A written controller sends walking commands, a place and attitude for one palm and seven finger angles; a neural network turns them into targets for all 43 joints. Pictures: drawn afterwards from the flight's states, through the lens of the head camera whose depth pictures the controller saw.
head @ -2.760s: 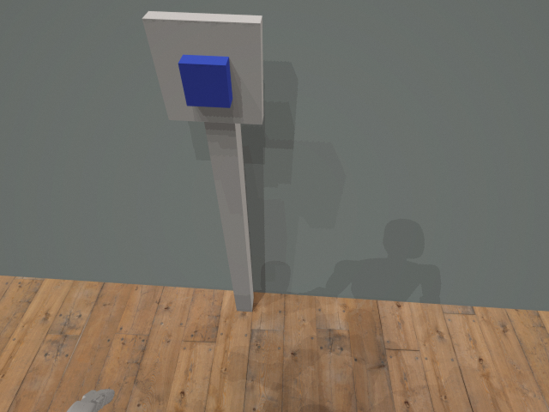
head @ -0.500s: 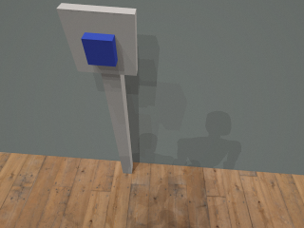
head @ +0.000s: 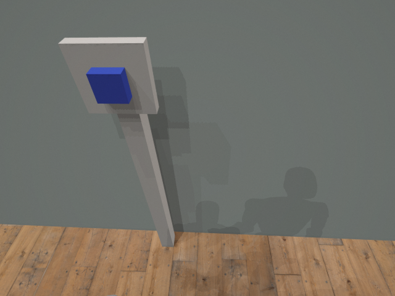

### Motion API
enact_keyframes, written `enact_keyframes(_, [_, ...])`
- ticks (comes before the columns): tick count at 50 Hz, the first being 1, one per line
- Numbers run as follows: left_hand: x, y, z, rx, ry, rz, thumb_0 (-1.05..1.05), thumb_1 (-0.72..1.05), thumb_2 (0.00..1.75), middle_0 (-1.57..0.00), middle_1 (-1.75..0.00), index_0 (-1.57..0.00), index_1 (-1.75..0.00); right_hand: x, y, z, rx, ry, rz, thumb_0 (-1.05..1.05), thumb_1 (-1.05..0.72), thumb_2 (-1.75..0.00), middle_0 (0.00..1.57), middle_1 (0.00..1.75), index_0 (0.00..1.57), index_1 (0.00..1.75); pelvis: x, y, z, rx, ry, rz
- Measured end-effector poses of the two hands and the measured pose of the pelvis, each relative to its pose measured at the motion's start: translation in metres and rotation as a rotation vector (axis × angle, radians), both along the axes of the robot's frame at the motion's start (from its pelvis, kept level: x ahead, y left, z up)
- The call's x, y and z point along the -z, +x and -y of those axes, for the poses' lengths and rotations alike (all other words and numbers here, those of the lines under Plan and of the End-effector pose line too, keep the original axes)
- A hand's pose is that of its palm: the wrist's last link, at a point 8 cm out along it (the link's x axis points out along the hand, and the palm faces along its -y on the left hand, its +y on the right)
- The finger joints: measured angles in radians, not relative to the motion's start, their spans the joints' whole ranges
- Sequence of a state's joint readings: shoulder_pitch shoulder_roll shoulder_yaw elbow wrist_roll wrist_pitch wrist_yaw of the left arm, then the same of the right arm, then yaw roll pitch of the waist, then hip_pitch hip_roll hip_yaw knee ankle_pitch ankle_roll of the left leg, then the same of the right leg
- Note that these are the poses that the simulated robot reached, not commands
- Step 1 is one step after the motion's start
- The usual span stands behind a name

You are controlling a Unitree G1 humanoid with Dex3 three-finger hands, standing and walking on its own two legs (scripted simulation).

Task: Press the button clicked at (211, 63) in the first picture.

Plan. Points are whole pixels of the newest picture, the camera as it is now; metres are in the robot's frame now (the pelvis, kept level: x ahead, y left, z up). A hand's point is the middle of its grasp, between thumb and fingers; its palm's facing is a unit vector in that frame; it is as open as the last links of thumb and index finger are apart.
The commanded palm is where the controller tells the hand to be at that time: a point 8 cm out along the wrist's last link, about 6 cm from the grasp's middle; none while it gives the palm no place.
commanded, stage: come to a stop and stand still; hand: left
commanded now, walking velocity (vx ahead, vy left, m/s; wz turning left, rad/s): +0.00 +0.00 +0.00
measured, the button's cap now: (111, 85) +0.49 +0.21 +0.21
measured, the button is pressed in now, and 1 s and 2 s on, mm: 0 0 0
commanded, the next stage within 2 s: look again from close up in 0.20 s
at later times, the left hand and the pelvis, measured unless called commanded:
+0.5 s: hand out of the picture +0.05 +0.20 -0.16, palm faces -0.03 -0.98 -0.22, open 7.4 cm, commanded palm none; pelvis +0.03 +0.01 +0.01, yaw -1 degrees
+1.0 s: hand (99, 290) +0.16 +0.22 -0.08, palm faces +0.22 -0.95 -0.20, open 7.2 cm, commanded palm +0.14 +0.26 -0.04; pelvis +0.04 +0.03 +0.01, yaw +0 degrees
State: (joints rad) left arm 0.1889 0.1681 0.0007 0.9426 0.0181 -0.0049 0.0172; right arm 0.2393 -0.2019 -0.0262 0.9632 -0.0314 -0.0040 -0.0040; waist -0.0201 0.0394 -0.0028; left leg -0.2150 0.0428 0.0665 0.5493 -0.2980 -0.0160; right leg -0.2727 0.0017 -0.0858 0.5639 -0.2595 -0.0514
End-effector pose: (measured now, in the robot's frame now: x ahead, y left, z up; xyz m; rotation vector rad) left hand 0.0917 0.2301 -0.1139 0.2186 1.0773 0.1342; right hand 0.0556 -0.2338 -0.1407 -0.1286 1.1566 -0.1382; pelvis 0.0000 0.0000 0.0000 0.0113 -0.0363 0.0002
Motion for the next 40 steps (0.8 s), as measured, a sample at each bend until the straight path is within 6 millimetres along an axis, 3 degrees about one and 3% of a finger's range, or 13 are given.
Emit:
enact_keyframes(10, [0.006,-0.036,-0.005,-0.012,-0.002,-0.148,0.00,0.90,0.90,-0.20,-0.30,-0.21,-0.30,-0.004,-0.037,0.008,0.005,-0.023,-0.153,0.00,-0.90,-0.90,0.20,0.30,0.20,0.30,-0.008,0.006,0.002,0.007,-0.002,-0.021])
enact_keyframes(18, [0.011,-0.053,-0.014,-0.031,-0.005,-0.248,0.00,0.90,0.90,-0.20,-0.30,-0.21,-0.30,-0.005,-0.060,-0.001,0.019,-0.024,-0.274,0.01,-0.90,-0.90,0.20,0.30,0.20,0.30,-0.010,0.017,-0.004,0.010,-0.006,-0.027])
enact_keyframes(23, [0.014,-0.051,-0.015,-0.032,-0.015,-0.265,0.00,0.90,0.90,-0.20,-0.30,-0.20,-0.30,-0.004,-0.055,-0.013,0.020,-0.012,-0.281,0.01,-0.90,-0.90,0.20,0.30,0.20,0.30,-0.010,0.024,-0.009,0.012,-0.006,-0.026])
enact_keyframes(31, [0.018,-0.038,-0.015,-0.032,-0.032,-0.249,0.00,0.91,0.90,-0.20,-0.30,-0.21,-0.30,-0.002,-0.028,-0.034,0.010,0.009,-0.228,0.01,-0.90,-0.90,0.20,0.30,0.20,0.30,-0.009,0.032,-0.017,0.013,-0.006,-0.021])
enact_keyframes(40, [0.019,-0.034,-0.021,-0.039,-0.036,-0.245,0.00,0.91,0.90,-0.20,-0.30,-0.20,-0.30,-0.003,-0.012,-0.036,0.007,-0.010,-0.201,0.01,-0.91,-0.90,0.20,0.30,0.20,0.30,-0.009,0.039,-0.024,0.013,-0.006,-0.017])
